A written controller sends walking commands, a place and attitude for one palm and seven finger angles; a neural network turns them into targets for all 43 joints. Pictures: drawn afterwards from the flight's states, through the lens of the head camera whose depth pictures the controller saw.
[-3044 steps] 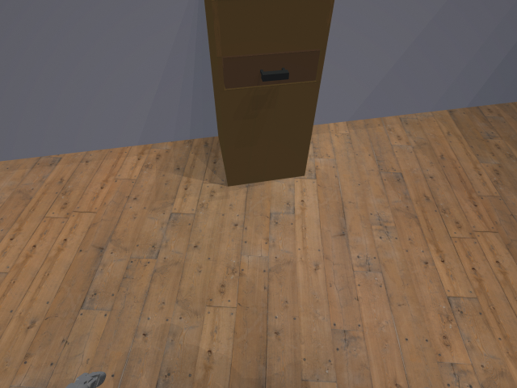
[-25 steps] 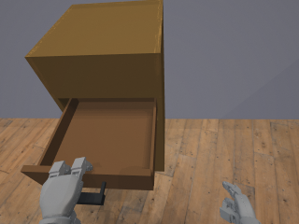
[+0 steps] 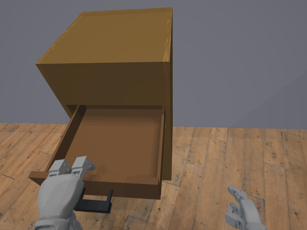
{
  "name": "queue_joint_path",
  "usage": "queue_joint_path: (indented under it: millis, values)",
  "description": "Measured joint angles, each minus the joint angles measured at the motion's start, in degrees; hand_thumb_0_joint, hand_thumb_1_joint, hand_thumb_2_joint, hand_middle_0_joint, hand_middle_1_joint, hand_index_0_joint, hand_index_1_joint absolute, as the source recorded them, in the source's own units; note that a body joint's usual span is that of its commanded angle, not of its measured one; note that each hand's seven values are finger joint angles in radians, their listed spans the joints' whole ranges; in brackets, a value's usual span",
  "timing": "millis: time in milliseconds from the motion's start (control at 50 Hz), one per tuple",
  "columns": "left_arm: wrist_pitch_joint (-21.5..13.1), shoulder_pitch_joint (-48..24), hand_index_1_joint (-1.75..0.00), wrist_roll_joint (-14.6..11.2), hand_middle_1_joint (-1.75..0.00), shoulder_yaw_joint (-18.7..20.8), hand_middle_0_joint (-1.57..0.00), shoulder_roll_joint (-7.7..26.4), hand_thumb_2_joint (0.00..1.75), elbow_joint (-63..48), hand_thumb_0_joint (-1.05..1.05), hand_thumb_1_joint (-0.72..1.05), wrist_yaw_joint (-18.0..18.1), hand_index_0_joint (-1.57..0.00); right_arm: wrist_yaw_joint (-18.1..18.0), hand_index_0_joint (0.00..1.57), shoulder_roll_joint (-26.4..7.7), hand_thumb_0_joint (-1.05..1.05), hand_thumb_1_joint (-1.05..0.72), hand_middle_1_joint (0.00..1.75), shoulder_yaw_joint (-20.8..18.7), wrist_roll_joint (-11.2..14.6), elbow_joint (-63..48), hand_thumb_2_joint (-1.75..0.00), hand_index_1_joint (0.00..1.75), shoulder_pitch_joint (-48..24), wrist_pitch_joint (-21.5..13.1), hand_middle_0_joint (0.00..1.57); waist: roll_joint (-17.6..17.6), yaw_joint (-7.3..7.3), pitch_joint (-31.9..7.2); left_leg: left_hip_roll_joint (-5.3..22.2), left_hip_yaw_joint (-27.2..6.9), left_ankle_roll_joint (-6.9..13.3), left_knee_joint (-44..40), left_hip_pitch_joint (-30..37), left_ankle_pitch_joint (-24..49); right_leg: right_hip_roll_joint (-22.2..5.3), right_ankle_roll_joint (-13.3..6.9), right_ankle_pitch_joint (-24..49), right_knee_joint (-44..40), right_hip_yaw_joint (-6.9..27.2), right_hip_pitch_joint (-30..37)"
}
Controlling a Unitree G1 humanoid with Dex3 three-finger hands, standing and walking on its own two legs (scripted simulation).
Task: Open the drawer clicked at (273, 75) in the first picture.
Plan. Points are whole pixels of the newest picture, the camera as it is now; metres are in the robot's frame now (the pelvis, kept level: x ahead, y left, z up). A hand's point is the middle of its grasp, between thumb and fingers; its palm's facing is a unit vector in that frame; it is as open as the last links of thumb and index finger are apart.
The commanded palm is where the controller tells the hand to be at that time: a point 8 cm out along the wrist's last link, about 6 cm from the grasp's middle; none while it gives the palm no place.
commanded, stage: lift the hand off the handle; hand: left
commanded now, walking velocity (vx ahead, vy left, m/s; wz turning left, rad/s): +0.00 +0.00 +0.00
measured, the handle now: (94, 198) +0.22 +0.23 -0.10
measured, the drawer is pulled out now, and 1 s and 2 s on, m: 0.30 0.30 0.30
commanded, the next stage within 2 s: draw the hand back to the body in 0.34 s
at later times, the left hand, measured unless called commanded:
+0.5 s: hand (72, 192) +0.18 +0.22 +0.05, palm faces +0.03 -0.13 -0.99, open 13.8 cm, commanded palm +0.16 +0.22 +0.11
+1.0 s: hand (53, 180) +0.19 +0.25 +0.10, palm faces +0.07 -0.09 -0.99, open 13.8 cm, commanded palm +0.15 +0.24 +0.15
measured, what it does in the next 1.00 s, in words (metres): stands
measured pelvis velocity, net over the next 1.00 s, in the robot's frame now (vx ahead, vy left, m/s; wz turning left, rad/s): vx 0.01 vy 0.01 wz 0.00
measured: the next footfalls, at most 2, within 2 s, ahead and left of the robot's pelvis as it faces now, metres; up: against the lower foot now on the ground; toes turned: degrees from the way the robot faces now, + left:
none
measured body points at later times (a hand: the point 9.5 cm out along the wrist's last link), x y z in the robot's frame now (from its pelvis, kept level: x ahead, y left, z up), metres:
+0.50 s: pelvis +0.00 +0.00 +0.01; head +0.02 -0.03 +0.46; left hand +0.18 +0.22 +0.10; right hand +0.22 -0.20 -0.09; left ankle -0.03 +0.13 -0.71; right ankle +0.03 -0.11 -0.71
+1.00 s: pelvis +0.01 +0.01 +0.02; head +0.02 -0.03 +0.47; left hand +0.18 +0.25 +0.15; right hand +0.24 -0.19 -0.07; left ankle -0.03 +0.13 -0.71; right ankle +0.03 -0.11 -0.71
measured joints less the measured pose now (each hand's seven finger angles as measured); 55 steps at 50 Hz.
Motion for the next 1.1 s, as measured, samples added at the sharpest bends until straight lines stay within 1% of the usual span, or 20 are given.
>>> queue_joint_path:
  millis: [80, 200, 320, 440, 560, 660, 740, 800, 880, 980, 1060, 1080, 1100]
  values:
    - [-0.01, -0.71, -1.20, -0.06, -1.20, 0.35, -0.32, 0.28, 0.30, -0.64, 0.00, -0.49, -0.51, -0.32, -0.01, 0.20, 0.12, 0.01, -0.90, 0.30, 0.00, 0.06, 0.21, -0.89, 0.30, -0.05, 0.01, 0.20, 0.09, 0.13, 0.35, 0.02, 0.05, 0.02, -0.93, 0.99, 0.38, 0.03, 0.02, 0.39, -0.92, 0.05, 0.98]
    - [1.00, -0.63, -1.20, -0.98, -1.20, 1.21, -0.32, 0.77, 0.30, -1.83, 0.00, -0.49, -1.82, -0.32, -0.06, 0.20, 0.22, 0.01, -0.90, 0.30, 0.26, 0.46, 0.57, -0.89, 0.30, -0.01, 0.19, 0.20, 0.30, 0.18, 0.61, 0.03, 0.21, 0.10, -2.86, 2.95, 1.11, 0.07, 0.13, 1.07, -2.73, 0.20, 2.86]
    - [1.85, -0.98, -1.20, -1.77, -1.20, 0.65, -0.32, 0.61, 0.30, -2.89, 0.00, -0.49, -3.97, -0.31, 0.09, 0.20, -0.20, 0.01, -0.90, 0.30, 0.27, 0.56, 0.61, -0.89, 0.30, -0.09, 0.13, 0.20, 0.72, 0.33, 1.36, -0.13, -0.04, 0.25, -4.55, 4.63, 1.90, -0.11, 0.29, 1.81, -4.61, -0.04, 4.79]
    - [-0.01, -0.91, -1.20, -0.87, -1.20, -0.18, -0.32, 0.30, 0.30, -2.29, 0.00, -0.49, -4.71, -0.31, 0.26, 0.20, -0.02, 0.01, -0.90, 0.30, 0.51, 0.34, 0.65, -0.89, 0.30, -0.36, -0.13, 0.20, 0.23, 0.74, 1.80, -0.13, 0.20, 0.29, -5.62, 5.25, 2.41, -0.07, 0.34, 2.33, -5.56, 0.21, 5.26]
    - [-0.91, -0.77, -1.20, -0.15, -1.20, 1.40, -0.33, 1.71, 0.30, -2.42, 0.00, -0.49, -3.59, -0.32, 0.04, 0.20, 0.35, 0.01, -0.90, 0.30, 0.34, 0.03, 0.99, -0.89, 0.30, -0.52, -0.10, 0.20, 0.04, 1.07, 2.18, 0.17, 0.20, 0.21, -6.01, 5.61, 2.53, 0.23, 0.25, 2.74, -6.42, 0.18, 5.82]
    - [0.34, -1.50, -1.20, -1.76, -1.20, 3.24, -0.33, 2.17, 0.30, -3.92, 0.00, -0.49, -3.65, -0.32, -0.22, 0.20, 0.16, 0.01, -0.90, 0.30, 0.09, 0.42, 1.78, -0.89, 0.30, -0.76, 0.07, 0.20, 0.88, 0.96, 2.07, 0.02, 0.05, 0.40, -6.93, 6.67, 2.83, 0.06, 0.47, 3.05, -7.52, 0.05, 7.05]
    - [2.27, -2.25, -1.20, -3.18, -1.20, 3.19, -0.32, 2.14, 0.30, -4.70, 0.00, -0.49, -5.82, -0.32, -0.36, 0.20, -0.18, 0.01, -0.90, 0.30, 0.47, 0.93, 1.93, -0.89, 0.30, -1.08, 0.38, 0.20, 1.20, 0.81, 2.36, -0.31, 0.05, 0.59, -8.37, 7.97, 3.45, -0.25, 0.68, 3.41, -8.61, 0.08, 8.26]
    - [2.89, -2.47, -1.20, -3.68, -1.20, 2.74, -0.32, 2.39, 0.30, -5.06, 0.00, -0.49, -7.81, -0.31, -0.51, 0.20, -0.40, 0.01, -0.90, 0.30, 0.93, 1.06, 1.68, -0.89, 0.30, -1.24, 0.41, 0.20, 1.17, 0.86, 2.76, -0.41, 0.08, 0.66, -9.44, 8.85, 3.94, -0.35, 0.75, 3.78, -9.51, 0.11, 9.07]
    - [2.16, -1.68, -1.20, -3.67, -1.20, 2.96, -0.32, 3.63, 0.30, -6.13, 0.00, -0.49, -9.28, -0.31, -0.71, 0.20, -0.61, 0.01, -0.90, 0.30, 1.37, 1.03, 1.14, -0.89, 0.30, -1.21, 0.34, 0.20, 1.11, 1.16, 3.11, -0.27, 0.07, 0.62, -10.46, 9.76, 4.29, -0.20, 0.74, 4.23, -10.70, 0.08, 10.06]
    - [0.78, -0.19, -1.20, -4.07, -1.20, 4.49, -0.33, 4.65, 0.30, -8.75, 0.00, -0.49, -9.24, -0.32, -0.58, 0.20, -0.86, 0.01, -0.90, 0.30, 1.19, 0.97, 0.82, -0.89, 0.30, -1.09, 0.09, 0.20, 1.48, 1.57, 3.06, -0.11, -0.12, 0.60, -11.19, 10.51, 4.43, -0.08, 0.76, 4.55, -11.88, -0.13, 11.09]
    - [0.64, 1.07, -1.20, -4.72, -1.20, 5.79, -0.32, 5.06, 0.30, -10.69, 0.00, -0.49, -9.41, -0.32, -0.32, 0.20, -1.04, 0.01, -0.90, 0.30, 1.14, 1.14, 0.74, -0.89, 0.30, -1.23, 0.21, 0.20, 1.80, 1.79, 2.94, -0.14, -0.18, 0.63, -11.89, 11.11, 4.63, -0.11, 0.83, 4.72, -12.60, -0.19, 11.73]
    - [0.19, 1.33, -1.20, -14.39, -1.20, 6.58, -0.32, 4.04, 0.30, -11.46, 0.00, -0.49, -10.17, -0.32, -0.55, 0.20, -0.92, 0.01, -0.90, 0.30, 1.06, 1.42, 0.46, -0.89, 0.30, -1.36, -0.26, 0.20, 2.06, 1.29, 3.86, -0.15, -0.41, 0.68, -12.07, 11.96, 4.67, -0.15, 0.84, 4.74, -12.87, -0.41, 12.73]
    - [-0.29, 1.66, -1.20, -24.97, -1.20, 7.51, -0.32, 2.19, 0.30, -12.19, 0.00, -0.48, -11.17, -0.32, -1.16, 0.20, -0.61, 0.01, -0.90, 0.30, 1.05, 1.76, -0.01, -0.89, 0.30, -1.17, -1.55, 0.20, 2.17, 0.70, 4.88, -0.20, -0.65, 0.74, -12.33, 13.06, 4.70, -0.22, 0.87, 4.70, -13.16, -0.64, 13.93]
